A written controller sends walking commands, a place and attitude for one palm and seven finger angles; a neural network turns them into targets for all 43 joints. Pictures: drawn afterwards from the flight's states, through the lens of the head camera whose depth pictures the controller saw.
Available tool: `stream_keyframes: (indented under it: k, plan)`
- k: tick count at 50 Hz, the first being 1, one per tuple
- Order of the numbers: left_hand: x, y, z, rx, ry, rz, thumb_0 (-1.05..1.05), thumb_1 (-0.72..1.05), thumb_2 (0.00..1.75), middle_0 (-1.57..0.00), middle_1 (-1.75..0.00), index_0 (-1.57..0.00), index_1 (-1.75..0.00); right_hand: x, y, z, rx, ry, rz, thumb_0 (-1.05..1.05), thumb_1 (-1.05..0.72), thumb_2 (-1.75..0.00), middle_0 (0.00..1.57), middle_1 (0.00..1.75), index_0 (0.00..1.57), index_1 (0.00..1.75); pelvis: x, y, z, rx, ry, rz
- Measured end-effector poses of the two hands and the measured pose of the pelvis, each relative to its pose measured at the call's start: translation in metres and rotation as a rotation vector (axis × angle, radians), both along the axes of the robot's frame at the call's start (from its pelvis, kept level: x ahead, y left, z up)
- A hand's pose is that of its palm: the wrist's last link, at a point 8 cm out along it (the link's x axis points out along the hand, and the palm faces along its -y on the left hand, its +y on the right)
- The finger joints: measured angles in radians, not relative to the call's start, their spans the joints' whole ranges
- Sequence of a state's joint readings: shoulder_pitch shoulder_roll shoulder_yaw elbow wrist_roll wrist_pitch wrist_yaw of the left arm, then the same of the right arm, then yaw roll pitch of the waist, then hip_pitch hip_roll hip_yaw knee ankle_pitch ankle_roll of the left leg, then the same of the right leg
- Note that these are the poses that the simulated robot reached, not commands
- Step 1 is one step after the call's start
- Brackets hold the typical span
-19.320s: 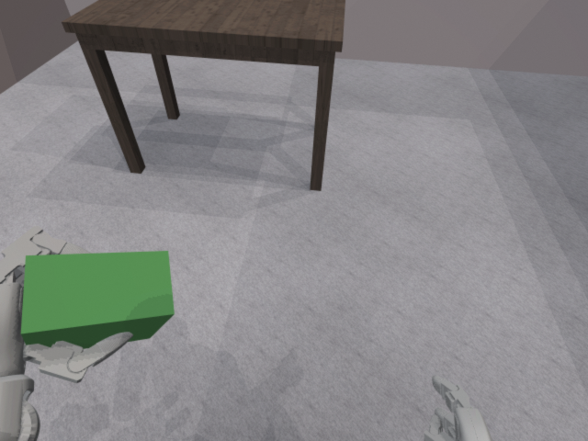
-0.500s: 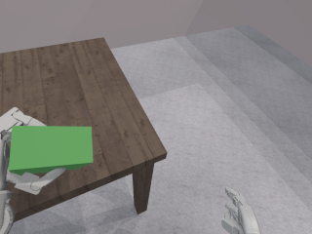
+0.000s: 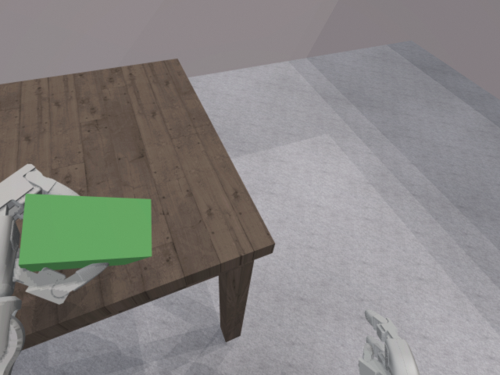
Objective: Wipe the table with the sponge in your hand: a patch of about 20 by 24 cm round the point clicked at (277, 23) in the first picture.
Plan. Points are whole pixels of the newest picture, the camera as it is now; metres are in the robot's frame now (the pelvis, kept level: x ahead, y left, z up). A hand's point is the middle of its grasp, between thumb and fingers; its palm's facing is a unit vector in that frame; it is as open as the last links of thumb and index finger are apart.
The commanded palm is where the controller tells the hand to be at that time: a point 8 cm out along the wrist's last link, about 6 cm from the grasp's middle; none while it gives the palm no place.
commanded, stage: turn the palm down, sponge in hand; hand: left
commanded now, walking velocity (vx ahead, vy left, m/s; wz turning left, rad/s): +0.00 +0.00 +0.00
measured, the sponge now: (103, 236) +0.24 +0.21 +0.14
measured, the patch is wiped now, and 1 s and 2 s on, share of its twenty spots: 0.00 0.00 0.00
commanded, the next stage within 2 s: none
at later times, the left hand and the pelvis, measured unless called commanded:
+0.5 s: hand (45, 251) +0.20 +0.25 +0.16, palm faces +0.46 -0.57 -0.68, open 10.2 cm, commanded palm +0.16 +0.27 +0.20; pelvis -0.01 -0.06 -0.01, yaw +4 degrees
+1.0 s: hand (59, 236) +0.22 +0.25 +0.16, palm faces +0.30 -0.39 -0.87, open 10.2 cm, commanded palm +0.19 +0.26 +0.22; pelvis +0.02 -0.03 +0.00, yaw +2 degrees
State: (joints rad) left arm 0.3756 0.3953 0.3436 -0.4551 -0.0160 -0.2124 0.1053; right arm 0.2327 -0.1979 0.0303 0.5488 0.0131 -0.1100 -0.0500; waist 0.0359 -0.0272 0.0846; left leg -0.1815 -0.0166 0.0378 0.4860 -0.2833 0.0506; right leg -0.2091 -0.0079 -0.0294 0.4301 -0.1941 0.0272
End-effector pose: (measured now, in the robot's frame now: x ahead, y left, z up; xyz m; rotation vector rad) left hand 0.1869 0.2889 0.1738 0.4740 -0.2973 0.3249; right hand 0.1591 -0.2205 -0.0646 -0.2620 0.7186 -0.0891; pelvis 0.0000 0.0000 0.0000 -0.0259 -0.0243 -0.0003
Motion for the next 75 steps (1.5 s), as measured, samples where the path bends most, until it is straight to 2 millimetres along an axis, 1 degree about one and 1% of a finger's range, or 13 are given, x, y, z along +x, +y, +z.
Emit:
stream_keyframes:
  k: [2, 6, 11, 14, 21, 25, 28, 33, 37, 45, 52, 63, 75]
  plan:
    - [0.011, 0.011, 0.017, 0.11, -0.036, 0.015, -0.02, -0.51, 1.03, -0.7, -1.34, -0.73, -1.34, 0.0, 0.003, -0.005, -0.028, 0.017, 0.091, 0.01, -0.91, -0.9, 0.2, 0.3, 0.2, 0.3, -0.002, -0.004, -0.002, 0.013, 0.002, 0.035]
    - [0.02, 0.026, 0.034, 0.027, -0.001, 0.1, -0.02, -0.51, 1.03, -0.7, -1.34, -0.73, -1.34, 0.003, 0.002, -0.015, 0.015, 0.042, 0.161, 0.01, -0.91, -0.9, 0.2, 0.3, 0.2, 0.3, -0.002, -0.009, -0.002, 0.021, -0.001, 0.023]
    - [0.004, -0.013, 0.012, 0.09, 0.183, 0.067, -0.02, -0.51, 1.03, -0.7, -1.34, -0.73, -1.34, 0.011, -0.008, -0.014, 0.06, -0.003, 0.139, 0.01, -0.91, -0.9, 0.2, 0.3, 0.2, 0.3, -0.006, -0.016, -0.003, 0.027, -0.005, 0.013]
    - [-0.012, -0.03, 0.004, 0.132, 0.205, 0.046, -0.02, -0.51, 1.03, -0.7, -1.34, -0.73, -1.34, 0.015, -0.017, -0.012, 0.048, -0.021, 0.125, 0.01, -0.91, -0.9, 0.2, 0.3, 0.2, 0.3, -0.01, -0.026, -0.005, 0.032, -0.002, 0.02]
    - [-0.033, -0.016, 0.022, 0.225, 0.135, 0.257, -0.02, -0.51, 1.03, -0.7, -1.34, -0.73, -1.34, 0.021, -0.039, -0.021, 0.014, 0.01, 0.136, 0.01, -0.91, -0.9, 0.2, 0.3, 0.2, 0.3, -0.015, -0.05, -0.007, 0.026, -0.007, 0.065]
    - [-0.027, -0.014, 0.021, 0.256, 0.238, 0.301, -0.02, -0.51, 1.03, -0.7, -1.34, -0.73, -1.34, 0.025, -0.05, -0.026, 0.015, 0.012, 0.114, 0.01, -0.91, -0.9, 0.2, 0.3, 0.2, 0.3, -0.013, -0.056, -0.007, 0.025, -0.014, 0.07]
    - [-0.016, -0.025, 0.018, 0.299, 0.302, 0.255, -0.02, -0.51, 1.04, -0.7, -1.34, -0.73, -1.34, 0.03, -0.056, -0.027, 0.022, -0.001, 0.084, 0.01, -0.91, -0.9, 0.2, 0.3, 0.2, 0.3, -0.01, -0.058, -0.006, 0.025, -0.014, 0.062]
    - [-0.003, -0.041, 0.023, 0.375, 0.298, 0.167, -0.02, -0.51, 1.04, -0.7, -1.34, -0.73, -1.34, 0.036, -0.063, -0.027, 0.027, -0.003, 0.041, 0.01, -0.91, -0.9, 0.2, 0.3, 0.2, 0.3, 0.0, -0.059, -0.007, 0.028, 0.0, 0.045]
    - [-0.001, -0.038, 0.031, 0.425, 0.286, 0.198, -0.02, -0.51, 1.04, -0.7, -1.34, -0.73, -1.34, 0.039, -0.064, -0.028, 0.031, 0.02, 0.018, 0.01, -0.91, -0.9, 0.2, 0.3, 0.2, 0.3, 0.009, -0.056, -0.006, 0.031, 0.012, 0.034]
    - [-0.004, -0.024, 0.03, 0.489, 0.365, 0.276, -0.01, -0.51, 1.04, -0.7, -1.34, -0.73, -1.34, 0.051, -0.053, -0.028, 0.02, 0.035, 0.021, 0.01, -0.91, -0.9, 0.2, 0.3, 0.2, 0.3, 0.02, -0.042, -0.005, 0.027, 0.023, 0.032]
    - [0.004, -0.026, 0.034, 0.563, 0.365, 0.273, -0.01, -0.51, 1.04, -0.7, -1.34, -0.73, -1.34, 0.068, -0.029, -0.02, 0.039, 0.004, 0.048, 0.01, -0.91, -0.9, 0.2, 0.3, 0.2, 0.3, 0.022, -0.03, -0.002, 0.023, 0.022, 0.029]
    - [0.01, -0.011, 0.044, 0.636, 0.44, 0.36, -0.01, -0.51, 1.04, -0.7, -1.34, -0.73, -1.34, 0.09, 0.008, -0.007, 0.084, -0.031, 0.112, 0.01, -0.91, -0.9, 0.2, 0.3, 0.2, 0.3, 0.017, -0.017, 0.003, 0.022, -0.002, 0.031]
    - [0.012, -0.015, 0.05, 0.749, 0.486, 0.383, -0.01, -0.51, 1.04, -0.7, -1.34, -0.73, -1.34, 0.098, 0.017, -0.003, 0.094, -0.025, 0.158, 0.01, -0.91, -0.9, 0.2, 0.3, 0.2, 0.3, 0.009, -0.018, 0.006, 0.025, -0.014, 0.036]
